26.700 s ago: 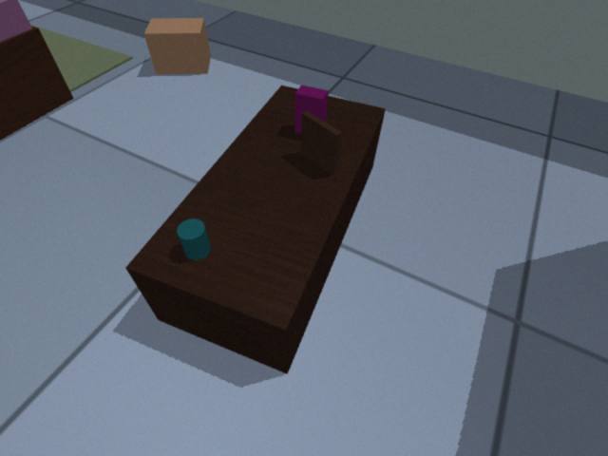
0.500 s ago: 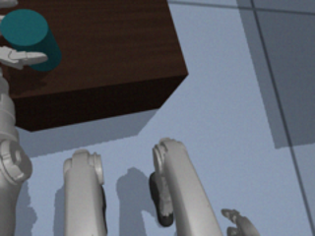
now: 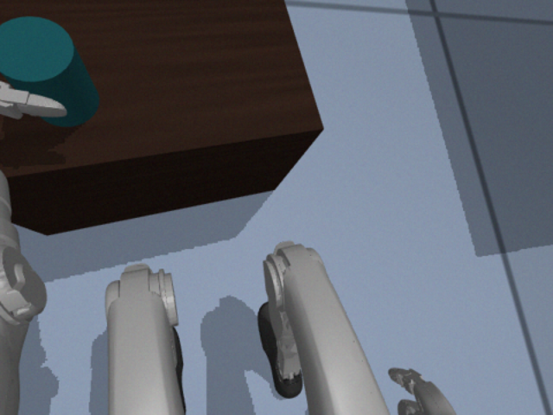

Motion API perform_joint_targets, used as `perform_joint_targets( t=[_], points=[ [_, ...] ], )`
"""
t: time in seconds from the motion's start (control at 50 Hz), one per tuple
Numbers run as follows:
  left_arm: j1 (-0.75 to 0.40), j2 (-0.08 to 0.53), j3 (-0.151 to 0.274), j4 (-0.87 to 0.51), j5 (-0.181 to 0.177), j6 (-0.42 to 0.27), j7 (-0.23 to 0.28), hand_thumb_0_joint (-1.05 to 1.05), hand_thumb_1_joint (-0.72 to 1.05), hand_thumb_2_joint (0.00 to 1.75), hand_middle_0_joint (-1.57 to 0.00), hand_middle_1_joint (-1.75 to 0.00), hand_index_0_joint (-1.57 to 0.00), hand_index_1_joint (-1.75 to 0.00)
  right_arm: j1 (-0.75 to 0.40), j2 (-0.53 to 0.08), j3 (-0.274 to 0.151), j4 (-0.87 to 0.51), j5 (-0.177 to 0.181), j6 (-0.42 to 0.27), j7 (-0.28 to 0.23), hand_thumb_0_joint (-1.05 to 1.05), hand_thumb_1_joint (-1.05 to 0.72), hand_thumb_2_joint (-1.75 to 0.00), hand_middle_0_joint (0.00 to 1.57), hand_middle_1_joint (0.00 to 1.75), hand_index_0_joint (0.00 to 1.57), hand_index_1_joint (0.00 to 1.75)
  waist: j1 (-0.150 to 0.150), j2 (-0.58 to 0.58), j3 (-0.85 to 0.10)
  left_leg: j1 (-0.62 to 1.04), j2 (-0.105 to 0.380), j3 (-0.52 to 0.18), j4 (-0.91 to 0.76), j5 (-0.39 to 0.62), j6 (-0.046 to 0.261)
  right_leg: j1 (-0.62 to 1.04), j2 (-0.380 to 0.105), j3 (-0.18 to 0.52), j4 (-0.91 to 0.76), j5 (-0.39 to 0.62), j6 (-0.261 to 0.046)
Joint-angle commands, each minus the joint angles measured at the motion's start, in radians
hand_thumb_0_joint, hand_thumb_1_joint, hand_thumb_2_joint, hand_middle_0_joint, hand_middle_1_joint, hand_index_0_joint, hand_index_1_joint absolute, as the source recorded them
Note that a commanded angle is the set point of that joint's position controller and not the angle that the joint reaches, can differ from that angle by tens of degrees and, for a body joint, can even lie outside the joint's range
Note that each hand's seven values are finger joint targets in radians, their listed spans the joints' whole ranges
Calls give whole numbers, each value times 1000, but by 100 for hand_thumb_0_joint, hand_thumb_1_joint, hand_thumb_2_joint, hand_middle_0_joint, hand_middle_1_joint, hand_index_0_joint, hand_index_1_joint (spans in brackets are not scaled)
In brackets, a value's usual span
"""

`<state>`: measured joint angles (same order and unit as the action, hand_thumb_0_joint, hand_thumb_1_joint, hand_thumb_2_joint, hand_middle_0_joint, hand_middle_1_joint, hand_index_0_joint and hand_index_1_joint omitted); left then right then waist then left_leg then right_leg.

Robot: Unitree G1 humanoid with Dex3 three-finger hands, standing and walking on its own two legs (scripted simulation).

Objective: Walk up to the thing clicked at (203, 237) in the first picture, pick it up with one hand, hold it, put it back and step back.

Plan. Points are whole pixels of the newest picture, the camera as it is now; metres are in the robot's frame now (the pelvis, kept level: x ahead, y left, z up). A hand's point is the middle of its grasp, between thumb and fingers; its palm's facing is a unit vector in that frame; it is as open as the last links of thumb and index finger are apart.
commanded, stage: withdraw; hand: left
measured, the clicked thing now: (51, 77) +0.54 +0.21 -0.02
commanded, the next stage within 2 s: rise in 0.22 s
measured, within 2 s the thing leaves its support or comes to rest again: neither
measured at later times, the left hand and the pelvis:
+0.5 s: hand out of the picture +0.54 +0.30 +0.12, palm faces +0.20 -0.96 -0.21, open 17.3 cm; pelvis +0.02 +0.01 +0.12, yaw +1 degrees
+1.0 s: hand out of the picture +0.40 +0.28 +0.20, palm faces +0.21 -0.92 -0.34, open 17.4 cm; pelvis +0.06 +0.01 +0.29, yaw +4 degrees
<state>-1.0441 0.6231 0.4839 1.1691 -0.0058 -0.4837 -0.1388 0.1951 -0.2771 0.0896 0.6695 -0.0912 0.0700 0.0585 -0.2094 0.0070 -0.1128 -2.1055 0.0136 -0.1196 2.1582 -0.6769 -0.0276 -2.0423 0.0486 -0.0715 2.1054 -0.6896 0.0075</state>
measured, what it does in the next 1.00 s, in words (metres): rises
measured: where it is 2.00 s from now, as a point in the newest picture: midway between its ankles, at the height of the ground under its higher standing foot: (228, 379)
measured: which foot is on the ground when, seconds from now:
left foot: down 0.00-1.00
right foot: down 0.00-1.00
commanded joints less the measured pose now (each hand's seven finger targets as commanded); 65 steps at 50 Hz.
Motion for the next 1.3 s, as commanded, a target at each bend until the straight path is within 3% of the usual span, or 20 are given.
perform_joint_targets(
  t=[0.0,0.14,0.2,0.26,0.32,0.34,0.36,0.38,0.44,0.52,0.58,0.62,0.66,0.68,0.74,0.82,0.88,0.94,1.14,1.28],
  points=[
    [-498,392,76,-376,-25,-53,2,0,-61,14,-16,-19,-16,-19,228,-233,-86,-21,15,14,-26,0,-92,-90,20,30,20,30,47,324,-861,616,4,60,-276,238,48,452,0,-4,-264,255,-53],
    [-442,399,46,-279,-15,72,-13,0,-61,14,-16,-17,-16,-18,237,-222,-91,-31,45,21,-56,0,-92,-90,20,30,20,30,9,275,-761,644,12,47,-394,178,58,493,-4,15,-400,207,-50],
    [-299,277,-13,-99,-33,124,-55,0,-61,10,-14,-15,-15,-15,236,-219,-90,-12,58,10,-62,0,-92,-90,20,30,20,30,-10,189,-609,613,17,43,-424,163,66,482,-1,7,-449,198,-48],
    [-310,329,18,-195,-59,129,-94,0,-61,7,-14,-14,-16,-13,234,-222,-93,-52,69,-9,-65,0,-91,-89,20,30,20,30,12,171,-642,631,19,47,-426,239,70,552,-2,10,-463,271,-45],
    [-300,232,-28,-237,-89,121,-132,0,-53,6,-6,-6,-8,-3,226,-210,-96,-64,78,-25,-60,0,-83,-89,20,30,20,30,5,173,-611,686,21,30,-462,264,62,529,-1,-4,-473,280,-52],
    [-262,445,7,-197,76,198,-72,0,-51,6,-7,-5,-6,-5,229,-213,-102,-67,72,6,-55,0,-89,-90,20,30,20,30,78,211,-694,862,18,30,-565,322,57,626,-2,16,-553,300,-61],
    [-354,363,-40,-272,57,224,-37,0,-52,6,-7,-5,-6,-5,218,-203,-99,-100,80,16,-53,0,-89,-91,20,30,20,30,37,229,-704,882,25,20,-590,317,53,623,1,14,-570,296,-60],
    [-339,318,-62,-273,51,241,-20,0,-51,6,-7,-6,-6,-6,217,-197,-102,-103,87,20,-53,0,-89,-90,20,30,20,30,38,218,-692,910,26,17,-623,303,51,656,1,16,-604,293,-57],
    [-265,448,19,-281,92,277,33,0,-53,9,-7,-6,-5,-7,253,-208,-114,-74,92,41,-56,0,-88,-90,20,30,20,30,68,272,-735,1020,29,10,-697,312,45,712,0,19,-653,291,-53],
    [-286,522,29,-386,121,303,99,0,-56,5,-5,-5,-5,-5,251,-187,-107,-94,94,51,-71,0,-90,-90,20,30,20,30,89,333,-826,1219,27,22,-774,452,46,851,2,25,-747,372,-52],
    [-211,404,-38,-336,116,329,146,0,-56,5,-5,-5,-5,-5,253,-161,-99,-75,96,37,-86,0,-90,-90,20,30,20,30,59,319,-735,1279,28,42,-841,489,49,915,7,28,-848,410,-52],
    [-97,257,-119,-110,119,358,169,0,-59,3,-5,-4,-5,-4,248,-153,-93,-27,92,23,-87,0,-90,-90,20,30,20,30,22,230,-519,1213,28,52,-886,427,58,923,8,23,-920,394,-47],
    [-76,306,-90,-104,124,369,194,0,-56,5,-5,-5,-5,-5,266,-160,-101,20,92,25,-91,0,-90,-90,20,30,20,30,51,197,-432,1186,27,67,-934,397,63,989,4,30,-981,394,-47],
    [-72,313,-89,-142,121,375,201,0,-53,6,-5,-5,-5,-5,263,-163,-106,-9,97,24,-91,0,-90,-90,20,30,20,30,65,207,-497,1238,26,71,-954,423,62,1046,1,37,-1007,416,-47],
    [102,86,-204,-21,99,406,194,0,-57,4,-5,-5,-5,-5,240,-154,-112,-52,104,13,-86,0,-90,-90,20,30,20,30,51,141,-417,1327,28,65,-1024,493,50,1084,4,15,-1067,458,-48],
    [234,78,-203,-172,75,426,201,0,-55,5,-5,-5,-5,-5,234,-157,-132,-78,119,1,-90,0,-90,-90,20,30,20,30,108,124,-411,1422,28,68,-1124,552,36,1216,1,8,-1138,502,-51],
    [407,-18,-243,-221,49,453,212,0,-55,5,-5,-5,-5,-5,195,-148,-135,-116,136,-10,-101,0,-90,-90,20,30,20,30,114,69,-356,1427,21,80,-1192,524,37,1305,0,12,-1190,513,-45],
    [456,35,-199,-482,31,453,243,0,-52,7,-5,-6,-5,-5,187,-138,-143,-149,146,-13,-123,0,-90,-90,20,30,20,30,154,132,-435,1531,13,89,-1253,555,28,1410,-5,20,-1230,541,-45],
    [880,-199,-354,-847,-6,498,296,0,-52,7,-5,-6,-6,-6,74,-74,-114,-234,133,-69,-186,0,-90,-90,20,30,20,30,161,132,-205,1609,6,112,-1395,434,31,1497,-16,35,-1349,458,-39],
    [1293,-327,-471,-1061,-32,561,288,0,-54,6,-5,-5,-5,-5,6,-70,-117,-275,135,-106,-197,0,-90,-90,20,30,20,30,176,-1,-145,1641,2,119,-1405,506,38,1555,-14,27,-1383,525,-22]
  ],
)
